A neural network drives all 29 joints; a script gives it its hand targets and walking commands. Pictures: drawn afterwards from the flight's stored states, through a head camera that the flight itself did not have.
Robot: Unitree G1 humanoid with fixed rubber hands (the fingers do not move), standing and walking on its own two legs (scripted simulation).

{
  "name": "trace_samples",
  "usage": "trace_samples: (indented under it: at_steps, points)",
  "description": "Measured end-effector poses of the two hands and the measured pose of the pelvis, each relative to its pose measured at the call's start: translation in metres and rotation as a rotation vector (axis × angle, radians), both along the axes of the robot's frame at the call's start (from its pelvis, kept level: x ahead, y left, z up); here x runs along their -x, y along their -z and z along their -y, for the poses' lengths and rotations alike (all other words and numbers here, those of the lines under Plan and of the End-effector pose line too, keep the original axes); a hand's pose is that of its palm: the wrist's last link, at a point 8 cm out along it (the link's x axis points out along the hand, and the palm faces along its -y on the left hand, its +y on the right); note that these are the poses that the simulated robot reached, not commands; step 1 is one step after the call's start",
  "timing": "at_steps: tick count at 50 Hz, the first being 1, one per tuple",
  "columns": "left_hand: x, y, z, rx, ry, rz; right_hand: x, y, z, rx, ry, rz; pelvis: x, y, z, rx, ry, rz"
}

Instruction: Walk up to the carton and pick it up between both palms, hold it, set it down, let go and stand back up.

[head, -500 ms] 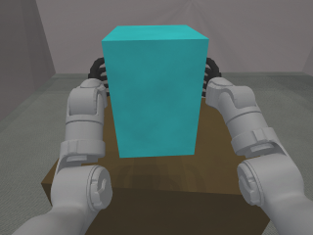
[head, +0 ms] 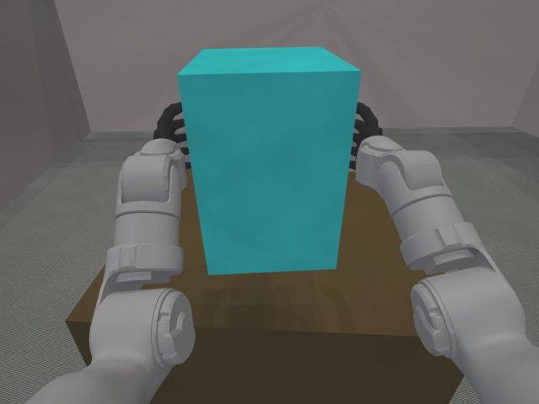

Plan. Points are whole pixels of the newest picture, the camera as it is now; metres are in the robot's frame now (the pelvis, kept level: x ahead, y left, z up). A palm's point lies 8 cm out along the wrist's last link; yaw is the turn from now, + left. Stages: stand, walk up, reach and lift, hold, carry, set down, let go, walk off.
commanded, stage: hold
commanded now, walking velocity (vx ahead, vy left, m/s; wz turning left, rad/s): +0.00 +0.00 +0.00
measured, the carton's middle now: (267, 155) +0.40 +0.00 +0.28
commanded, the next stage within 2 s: none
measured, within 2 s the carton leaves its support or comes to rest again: neither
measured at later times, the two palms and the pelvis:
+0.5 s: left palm (170, 159) +0.37 +0.14 +0.29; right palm (366, 155) +0.36 -0.14 +0.29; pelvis +0.00 +0.00 +0.00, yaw +0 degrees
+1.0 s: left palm (165, 154) +0.37 +0.14 +0.30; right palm (366, 150) +0.36 -0.14 +0.30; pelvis +0.00 +0.00 +0.00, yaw +0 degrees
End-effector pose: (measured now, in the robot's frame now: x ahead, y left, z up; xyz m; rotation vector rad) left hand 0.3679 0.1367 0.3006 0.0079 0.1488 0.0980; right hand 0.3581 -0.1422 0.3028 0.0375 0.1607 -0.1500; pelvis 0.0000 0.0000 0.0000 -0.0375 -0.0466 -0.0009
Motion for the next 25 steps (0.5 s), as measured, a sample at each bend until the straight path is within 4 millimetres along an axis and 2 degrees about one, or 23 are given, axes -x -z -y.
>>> trace_samples:
  at_steps: [10, 25]
  points:
    - [-0.005, -0.001, 0.001, -0.006, -0.001, -0.008, -0.005, -0.001, 0.001, 0.002, -0.002, -0.009, 0.001, 0.0, 0.001, -0.001, 0.0, -0.021]
    - [-0.004, 0.01, 0.001, 0.0, 0.002, -0.009, -0.004, 0.008, 0.001, 0.007, 0.001, -0.012, -0.001, 0.0, 0.001, 0.001, 0.002, -0.007]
